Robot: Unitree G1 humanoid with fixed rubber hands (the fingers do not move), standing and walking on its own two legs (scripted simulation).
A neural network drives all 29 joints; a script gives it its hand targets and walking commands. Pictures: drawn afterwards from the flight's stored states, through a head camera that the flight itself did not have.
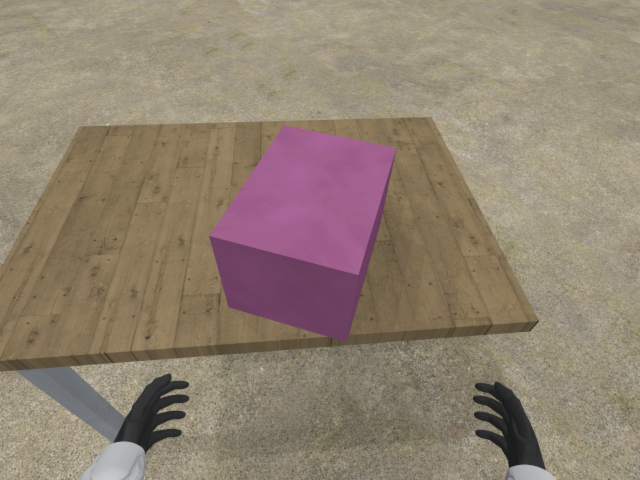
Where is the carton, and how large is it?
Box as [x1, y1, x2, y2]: [209, 125, 395, 341]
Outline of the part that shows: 284,125 209,235 228,306 346,341 379,226 395,148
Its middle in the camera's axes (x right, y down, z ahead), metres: -0.01 -0.02 +0.64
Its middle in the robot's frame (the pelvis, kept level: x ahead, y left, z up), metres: +0.49 +0.03 +0.00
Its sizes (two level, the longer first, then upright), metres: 0.276 0.200 0.175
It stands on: a table, 0.69 m high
